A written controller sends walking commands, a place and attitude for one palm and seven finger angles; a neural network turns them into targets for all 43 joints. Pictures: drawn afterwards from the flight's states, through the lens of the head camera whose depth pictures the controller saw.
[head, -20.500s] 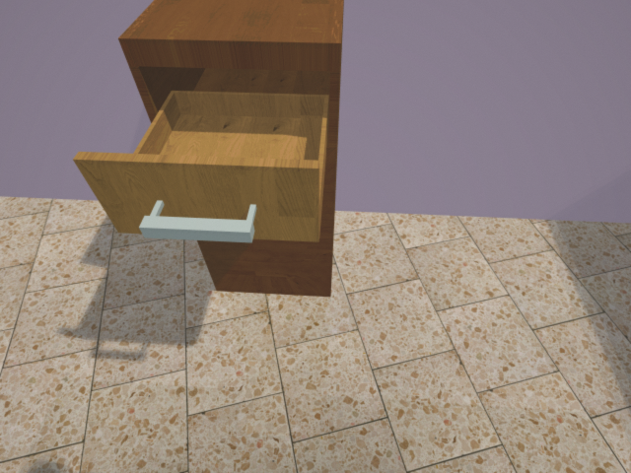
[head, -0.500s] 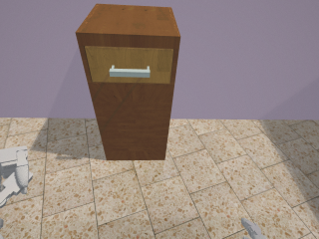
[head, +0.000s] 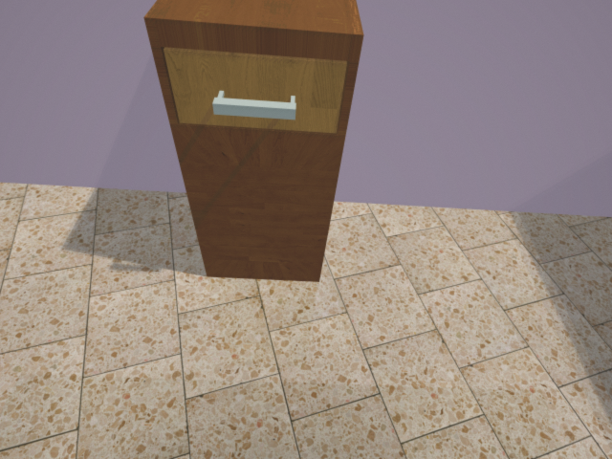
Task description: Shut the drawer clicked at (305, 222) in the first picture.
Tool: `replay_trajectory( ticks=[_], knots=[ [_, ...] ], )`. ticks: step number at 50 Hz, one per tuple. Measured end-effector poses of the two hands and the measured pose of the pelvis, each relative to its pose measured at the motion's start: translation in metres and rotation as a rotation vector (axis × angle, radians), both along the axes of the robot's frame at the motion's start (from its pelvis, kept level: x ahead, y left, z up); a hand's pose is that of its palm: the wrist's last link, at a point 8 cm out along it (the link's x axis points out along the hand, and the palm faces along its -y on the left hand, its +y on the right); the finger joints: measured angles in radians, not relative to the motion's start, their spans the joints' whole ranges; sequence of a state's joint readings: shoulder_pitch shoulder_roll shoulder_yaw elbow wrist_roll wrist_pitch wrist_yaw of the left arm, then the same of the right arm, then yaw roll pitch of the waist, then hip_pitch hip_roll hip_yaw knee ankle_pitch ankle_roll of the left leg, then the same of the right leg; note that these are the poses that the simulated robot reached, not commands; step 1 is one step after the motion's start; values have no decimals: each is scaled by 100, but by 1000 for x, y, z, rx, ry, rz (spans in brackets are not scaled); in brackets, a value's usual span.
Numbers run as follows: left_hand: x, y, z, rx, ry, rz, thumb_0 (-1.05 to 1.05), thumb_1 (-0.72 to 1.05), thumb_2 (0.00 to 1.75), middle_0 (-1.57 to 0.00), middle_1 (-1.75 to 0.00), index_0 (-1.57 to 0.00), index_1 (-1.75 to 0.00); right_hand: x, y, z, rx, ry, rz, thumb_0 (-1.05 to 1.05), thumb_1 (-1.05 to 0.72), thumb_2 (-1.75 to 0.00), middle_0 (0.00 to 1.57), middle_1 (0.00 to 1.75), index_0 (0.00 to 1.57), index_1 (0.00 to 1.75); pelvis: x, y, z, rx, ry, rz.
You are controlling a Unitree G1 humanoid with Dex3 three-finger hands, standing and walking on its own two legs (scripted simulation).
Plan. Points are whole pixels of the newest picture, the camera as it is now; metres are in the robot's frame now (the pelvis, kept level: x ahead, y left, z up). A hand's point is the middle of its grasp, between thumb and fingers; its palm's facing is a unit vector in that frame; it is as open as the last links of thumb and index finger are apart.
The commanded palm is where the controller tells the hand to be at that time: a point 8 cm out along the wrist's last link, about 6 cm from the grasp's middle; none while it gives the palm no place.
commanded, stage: let the arm hang, fingers relaxed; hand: left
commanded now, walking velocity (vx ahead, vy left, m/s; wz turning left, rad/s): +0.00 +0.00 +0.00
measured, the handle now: (256, 103) +0.81 +0.16 +0.02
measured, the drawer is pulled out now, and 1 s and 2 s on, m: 0.00 0.00 0.00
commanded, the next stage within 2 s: look to check the result in 0.76 s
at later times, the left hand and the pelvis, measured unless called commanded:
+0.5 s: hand out of the picture -0.02 +0.15 -0.17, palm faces +0.03 -0.99 -0.15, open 7.1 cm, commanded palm none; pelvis +0.00 +0.01 +0.01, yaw -2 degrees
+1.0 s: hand out of the picture -0.02 +0.15 -0.17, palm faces +0.02 -0.98 -0.17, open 7.3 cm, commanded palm none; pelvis +0.01 +0.00 +0.01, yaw -2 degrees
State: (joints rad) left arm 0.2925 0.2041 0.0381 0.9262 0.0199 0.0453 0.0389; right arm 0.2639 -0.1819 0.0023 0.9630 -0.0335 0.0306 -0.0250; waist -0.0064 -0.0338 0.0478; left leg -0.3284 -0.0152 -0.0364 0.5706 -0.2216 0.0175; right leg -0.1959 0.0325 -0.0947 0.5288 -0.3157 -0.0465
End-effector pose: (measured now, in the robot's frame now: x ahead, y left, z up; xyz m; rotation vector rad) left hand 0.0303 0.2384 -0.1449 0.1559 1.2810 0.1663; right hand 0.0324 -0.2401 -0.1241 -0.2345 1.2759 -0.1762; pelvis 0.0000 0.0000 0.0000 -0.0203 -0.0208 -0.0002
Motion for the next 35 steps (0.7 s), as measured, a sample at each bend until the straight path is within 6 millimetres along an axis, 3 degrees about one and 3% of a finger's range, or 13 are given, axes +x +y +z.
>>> replay_trajectory(
  ticks=[6,11,15,21,29,35],
  knots=[
    [-72,1,7,-5,224,38,1,91,90,-79,-100,-80,-97,-38,14,-6,40,146,-40,1,-90,-90,20,30,19,29,3,2,7,0,7,-6],
    [-96,-6,14,-9,303,51,0,91,90,-60,-77,-61,-76,-51,29,-13,84,181,-68,0,-90,-90,20,30,19,29,5,5,9,5,-3,-14],
    [-94,-15,14,-22,294,50,0,91,90,-44,-59,-45,-59,-54,41,-17,116,182,-79,0,-90,-90,20,30,19,29,5,6,9,9,-11,-19],
    [-71,-29,9,-48,223,37,0,91,90,-28,-40,-29,-41,-57,52,-21,143,174,-89,1,-91,-90,20,30,20,29,4,7,9,14,-15,-24],
    [-41,-40,5,-68,141,10,0,91,90,-21,-32,-22,-32,-64,53,-21,147,167,-120,0,-91,-90,20,30,19,29,5,5,9,17,-13,-30],
    [-40,-37,6,-57,145,11,0,92,90,-20,-30,-21,-31,-72,51,-20,142,184,-134,0,-91,-90,20,30,19,29,6,2,9,17,-12,-32]
  ],
)
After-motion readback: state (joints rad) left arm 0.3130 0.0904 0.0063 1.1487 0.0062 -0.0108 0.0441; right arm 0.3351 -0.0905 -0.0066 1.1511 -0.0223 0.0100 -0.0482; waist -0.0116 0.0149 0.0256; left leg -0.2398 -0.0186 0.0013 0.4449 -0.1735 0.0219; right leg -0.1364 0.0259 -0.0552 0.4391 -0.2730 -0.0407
